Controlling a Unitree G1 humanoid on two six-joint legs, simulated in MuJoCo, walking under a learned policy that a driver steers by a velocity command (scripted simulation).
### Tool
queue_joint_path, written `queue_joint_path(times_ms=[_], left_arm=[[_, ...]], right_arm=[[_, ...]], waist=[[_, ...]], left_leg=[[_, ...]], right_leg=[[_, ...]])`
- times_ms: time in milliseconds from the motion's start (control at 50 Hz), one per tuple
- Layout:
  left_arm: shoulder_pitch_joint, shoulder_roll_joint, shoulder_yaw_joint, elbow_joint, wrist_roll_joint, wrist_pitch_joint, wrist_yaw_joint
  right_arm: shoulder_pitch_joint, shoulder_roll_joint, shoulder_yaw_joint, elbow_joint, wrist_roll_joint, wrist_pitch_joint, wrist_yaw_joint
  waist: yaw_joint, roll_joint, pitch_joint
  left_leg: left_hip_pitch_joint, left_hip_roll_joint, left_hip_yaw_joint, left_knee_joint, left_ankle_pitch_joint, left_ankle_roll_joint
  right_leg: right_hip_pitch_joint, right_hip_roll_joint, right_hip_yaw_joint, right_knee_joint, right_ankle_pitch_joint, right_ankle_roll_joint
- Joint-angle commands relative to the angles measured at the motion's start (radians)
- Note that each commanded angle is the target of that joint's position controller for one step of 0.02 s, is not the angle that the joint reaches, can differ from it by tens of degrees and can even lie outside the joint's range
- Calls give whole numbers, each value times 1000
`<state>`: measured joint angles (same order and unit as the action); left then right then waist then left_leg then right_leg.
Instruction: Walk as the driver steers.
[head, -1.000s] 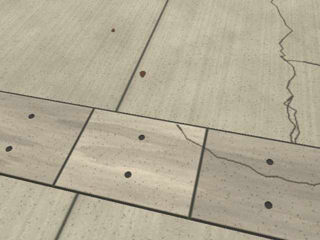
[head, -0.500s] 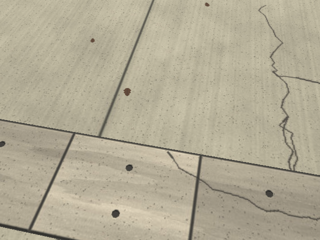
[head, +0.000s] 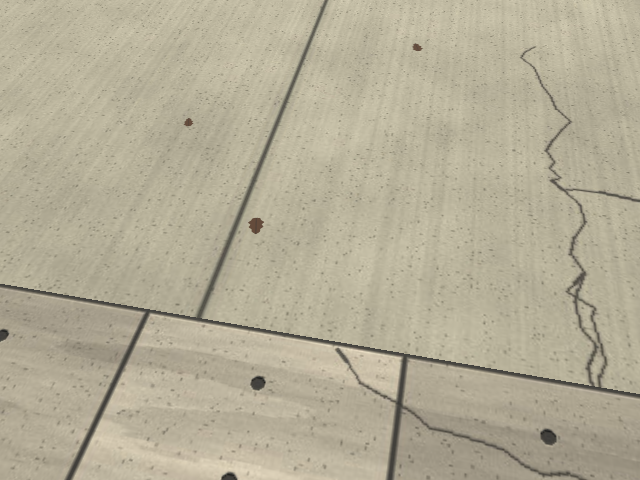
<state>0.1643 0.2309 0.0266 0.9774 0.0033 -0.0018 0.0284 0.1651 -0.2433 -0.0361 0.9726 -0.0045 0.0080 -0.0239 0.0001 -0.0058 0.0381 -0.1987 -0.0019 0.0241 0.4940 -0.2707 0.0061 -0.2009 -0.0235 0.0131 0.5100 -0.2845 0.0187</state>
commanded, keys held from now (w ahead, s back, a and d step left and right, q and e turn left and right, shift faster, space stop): no key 1.00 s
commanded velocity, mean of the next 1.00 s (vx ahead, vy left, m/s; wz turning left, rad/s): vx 0.00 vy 0.00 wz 0.00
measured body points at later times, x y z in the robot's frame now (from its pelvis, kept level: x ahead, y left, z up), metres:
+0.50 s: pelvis +0.00 +0.00 +0.00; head +0.00 +0.00 +0.45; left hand +0.04 +0.26 -0.15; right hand +0.05 -0.25 -0.15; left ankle +0.00 +0.12 -0.74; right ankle -0.01 -0.13 -0.74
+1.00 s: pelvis +0.00 +0.01 +0.00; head +0.01 +0.01 +0.45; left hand +0.00 +0.25 -0.15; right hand +0.01 -0.24 -0.15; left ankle +0.00 +0.12 -0.74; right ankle -0.01 -0.13 -0.74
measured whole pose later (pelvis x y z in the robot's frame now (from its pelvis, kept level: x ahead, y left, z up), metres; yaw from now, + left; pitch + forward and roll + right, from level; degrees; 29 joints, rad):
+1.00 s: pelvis +0.00 +0.01 +0.00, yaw +0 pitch -1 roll +0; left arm 0.25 0.19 0.02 1.13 0.00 0.00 0.05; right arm 0.24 -0.19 -0.01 1.12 0.00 0.00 -0.04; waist 0.00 0.00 0.03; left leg -0.20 0.00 0.03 0.47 -0.25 0.01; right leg -0.20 -0.03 0.01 0.47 -0.26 0.03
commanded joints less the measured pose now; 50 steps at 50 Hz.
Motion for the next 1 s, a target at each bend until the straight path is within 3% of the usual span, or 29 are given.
queue_joint_path(times_ms=[20,460,1000], left_arm=[[3,120,25,-19,0,-6,5],[38,96,18,90,1,4,18],[142,52,4,136,-3,-1,23]], right_arm=[[6,-101,-18,-15,1,-5,-6],[25,-82,-4,96,0,-7,-14],[118,-43,11,127,4,-11,-16]], waist=[[-1,8,-60],[0,8,-6],[-2,6,11]], left_leg=[[42,40,-36,-59,266,21],[6,37,-34,-110,124,20],[-10,31,-32,-116,114,25]], right_leg=[[14,-30,23,-68,291,-28],[-3,-9,1,-112,148,-15],[-28,-4,-3,-116,134,-15]])
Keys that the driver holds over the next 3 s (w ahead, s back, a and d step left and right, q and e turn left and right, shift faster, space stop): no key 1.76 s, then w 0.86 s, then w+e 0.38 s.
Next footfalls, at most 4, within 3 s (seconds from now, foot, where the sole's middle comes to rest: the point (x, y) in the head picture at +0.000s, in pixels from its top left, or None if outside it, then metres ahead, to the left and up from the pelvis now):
2.50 left None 0.45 0.09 -0.77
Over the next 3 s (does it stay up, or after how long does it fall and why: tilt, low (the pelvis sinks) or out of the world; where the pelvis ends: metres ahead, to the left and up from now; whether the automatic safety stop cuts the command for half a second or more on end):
stays up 0.56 -0.04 -0.01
